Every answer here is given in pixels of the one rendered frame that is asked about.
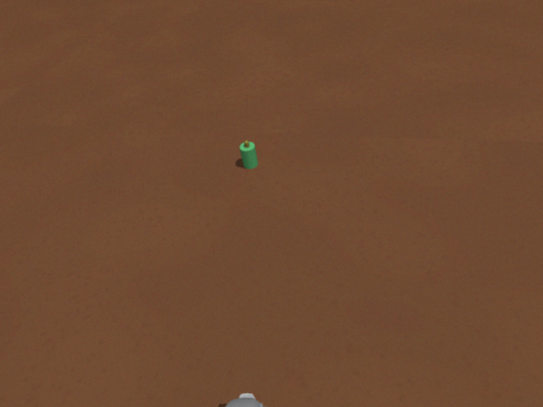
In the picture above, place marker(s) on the bottle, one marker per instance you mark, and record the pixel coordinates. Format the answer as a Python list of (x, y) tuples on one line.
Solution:
[(248, 154)]

